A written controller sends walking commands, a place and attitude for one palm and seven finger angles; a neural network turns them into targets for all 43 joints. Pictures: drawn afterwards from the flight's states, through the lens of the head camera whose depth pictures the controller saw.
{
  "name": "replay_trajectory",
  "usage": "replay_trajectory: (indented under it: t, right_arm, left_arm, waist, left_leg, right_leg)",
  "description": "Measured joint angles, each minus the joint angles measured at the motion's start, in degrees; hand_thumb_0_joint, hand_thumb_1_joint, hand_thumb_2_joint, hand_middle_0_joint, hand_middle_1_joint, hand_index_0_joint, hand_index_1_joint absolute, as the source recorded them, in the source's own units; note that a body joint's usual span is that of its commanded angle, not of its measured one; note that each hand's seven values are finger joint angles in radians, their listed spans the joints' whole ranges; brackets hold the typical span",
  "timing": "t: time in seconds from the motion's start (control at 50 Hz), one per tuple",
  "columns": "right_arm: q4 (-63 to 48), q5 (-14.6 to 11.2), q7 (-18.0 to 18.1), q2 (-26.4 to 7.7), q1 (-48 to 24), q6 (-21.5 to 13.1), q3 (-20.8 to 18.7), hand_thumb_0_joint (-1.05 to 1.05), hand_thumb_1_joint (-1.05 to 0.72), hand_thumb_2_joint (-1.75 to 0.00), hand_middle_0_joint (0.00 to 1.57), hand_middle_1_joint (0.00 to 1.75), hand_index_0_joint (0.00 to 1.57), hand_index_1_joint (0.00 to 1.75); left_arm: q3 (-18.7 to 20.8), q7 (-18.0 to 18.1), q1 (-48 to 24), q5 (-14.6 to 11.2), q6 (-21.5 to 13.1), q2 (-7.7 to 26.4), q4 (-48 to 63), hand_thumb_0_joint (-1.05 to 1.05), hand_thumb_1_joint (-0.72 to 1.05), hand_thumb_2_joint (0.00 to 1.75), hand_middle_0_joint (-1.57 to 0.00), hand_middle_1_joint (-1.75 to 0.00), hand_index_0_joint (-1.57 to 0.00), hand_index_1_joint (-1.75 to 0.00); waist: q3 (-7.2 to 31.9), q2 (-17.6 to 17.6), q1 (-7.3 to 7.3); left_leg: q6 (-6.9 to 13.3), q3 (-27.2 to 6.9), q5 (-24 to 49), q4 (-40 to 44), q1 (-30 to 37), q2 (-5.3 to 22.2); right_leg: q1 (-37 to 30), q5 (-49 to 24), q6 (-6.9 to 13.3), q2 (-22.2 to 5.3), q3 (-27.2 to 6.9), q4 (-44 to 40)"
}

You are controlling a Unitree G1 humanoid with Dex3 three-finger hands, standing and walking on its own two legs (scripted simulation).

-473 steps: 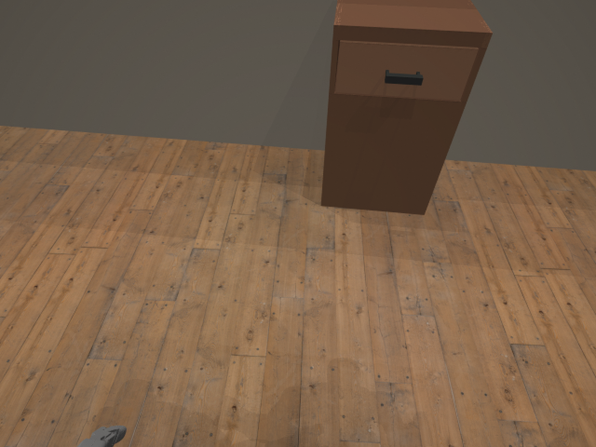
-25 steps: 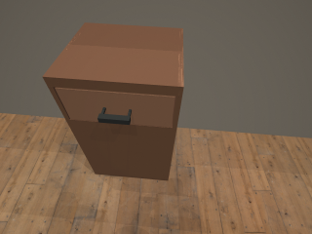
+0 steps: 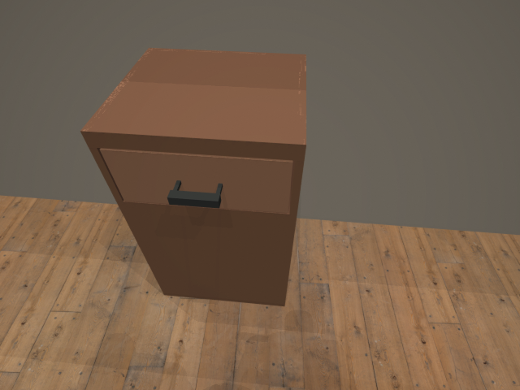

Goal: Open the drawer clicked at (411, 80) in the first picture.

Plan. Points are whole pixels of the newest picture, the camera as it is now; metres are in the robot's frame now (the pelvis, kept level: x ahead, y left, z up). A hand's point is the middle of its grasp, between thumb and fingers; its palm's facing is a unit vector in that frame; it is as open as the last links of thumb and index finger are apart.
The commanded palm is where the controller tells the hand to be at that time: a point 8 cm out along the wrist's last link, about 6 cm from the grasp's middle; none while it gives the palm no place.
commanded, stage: look again from close up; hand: left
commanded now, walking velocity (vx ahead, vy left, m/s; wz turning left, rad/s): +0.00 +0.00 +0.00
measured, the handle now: (196, 192) +0.56 +0.19 -0.08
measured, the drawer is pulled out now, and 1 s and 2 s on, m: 0.00 0.00 0.00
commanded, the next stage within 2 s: come to a stop and stand still in 0.08 s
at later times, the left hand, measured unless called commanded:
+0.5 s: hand out of the picture -0.01 +0.15 -0.17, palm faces +0.05 -0.98 -0.18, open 7.4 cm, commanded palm none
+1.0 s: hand out of the picture -0.02 +0.17 -0.18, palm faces +0.06 -0.98 -0.16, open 7.4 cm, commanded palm none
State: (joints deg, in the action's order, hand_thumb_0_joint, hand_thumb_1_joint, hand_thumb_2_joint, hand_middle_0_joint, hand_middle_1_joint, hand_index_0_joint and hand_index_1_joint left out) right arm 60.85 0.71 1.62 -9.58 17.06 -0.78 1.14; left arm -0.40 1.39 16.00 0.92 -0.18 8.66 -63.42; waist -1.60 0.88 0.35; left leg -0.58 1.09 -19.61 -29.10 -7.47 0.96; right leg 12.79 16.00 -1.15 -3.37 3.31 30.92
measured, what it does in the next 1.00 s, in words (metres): stands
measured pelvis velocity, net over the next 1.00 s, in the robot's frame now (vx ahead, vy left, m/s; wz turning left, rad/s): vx -0.02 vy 0.01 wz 0.03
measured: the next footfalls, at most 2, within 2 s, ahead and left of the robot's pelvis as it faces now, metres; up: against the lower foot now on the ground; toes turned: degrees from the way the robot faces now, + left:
none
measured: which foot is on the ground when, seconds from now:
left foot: down 0.00-1.00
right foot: down 0.00-1.00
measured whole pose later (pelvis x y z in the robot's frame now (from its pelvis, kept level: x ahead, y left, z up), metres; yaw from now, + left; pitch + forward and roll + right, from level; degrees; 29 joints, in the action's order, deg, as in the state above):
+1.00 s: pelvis -0.02 +0.01 +0.00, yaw +2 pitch -3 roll -1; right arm 60.4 0.8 1.8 -9.1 16.6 -0.3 0.2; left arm -0.2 2.1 17.0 1.3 -0.1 8.5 -62.8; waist -0.8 -0.8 0.4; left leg 0.3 1.6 -18.5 -32.3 -10.5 1.2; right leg 12.4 14.3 -1.3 -3.6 5.0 30.3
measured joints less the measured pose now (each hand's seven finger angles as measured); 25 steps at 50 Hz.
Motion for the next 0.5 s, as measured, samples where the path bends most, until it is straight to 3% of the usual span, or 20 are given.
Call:
replay_trajectory:
  t: [0.5]
  right_arm:
    - [3.46,-0.04,0.11,2.23,1.30,0.05,0.11,0.00,-0.91,-0.90,0.20,0.29,0.19,0.30]
  left_arm:
    - [0.66,-0.14,0.18,0.02,-0.48,-0.83,-0.88,0.01,0.91,0.90,-0.20,-0.30,-0.20,-0.30]
  waist:
    - [-1.15,-0.52,0.00]
  left_leg:
    - [-1.63,-1.21,0.93,1.46,-0.06,1.30]
  right_leg:
    - [0.06,0.02,1.61,1.20,1.37,-0.59]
